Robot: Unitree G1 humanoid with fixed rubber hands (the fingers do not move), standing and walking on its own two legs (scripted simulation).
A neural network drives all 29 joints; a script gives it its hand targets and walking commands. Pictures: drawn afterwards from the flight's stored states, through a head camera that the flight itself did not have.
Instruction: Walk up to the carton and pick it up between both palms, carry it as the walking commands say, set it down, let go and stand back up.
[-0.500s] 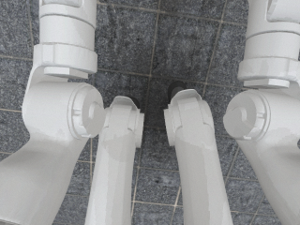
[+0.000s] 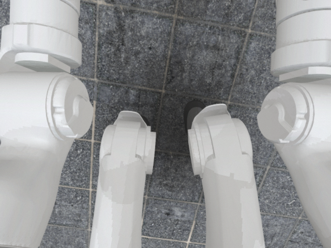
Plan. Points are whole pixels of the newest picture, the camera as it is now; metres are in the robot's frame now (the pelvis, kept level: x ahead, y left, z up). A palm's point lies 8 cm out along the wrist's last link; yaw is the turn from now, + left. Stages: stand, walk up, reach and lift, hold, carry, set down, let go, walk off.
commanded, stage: set down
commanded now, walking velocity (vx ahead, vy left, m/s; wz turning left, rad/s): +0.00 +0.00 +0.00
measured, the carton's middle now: out of the picture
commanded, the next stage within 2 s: none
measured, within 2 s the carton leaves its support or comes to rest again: rests again in 0.56 s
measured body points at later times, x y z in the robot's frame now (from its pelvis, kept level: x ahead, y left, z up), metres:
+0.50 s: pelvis +0.02 +0.01 -0.01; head +0.41 -0.02 +0.21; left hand +0.64 +0.08 -0.16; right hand +0.59 -0.22 -0.17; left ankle +0.10 +0.11 -0.37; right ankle +0.13 -0.10 -0.37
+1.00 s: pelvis +0.03 +0.01 -0.02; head +0.41 -0.02 +0.20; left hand +0.65 +0.08 -0.18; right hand +0.60 -0.22 -0.18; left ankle +0.10 +0.11 -0.37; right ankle +0.13 -0.10 -0.37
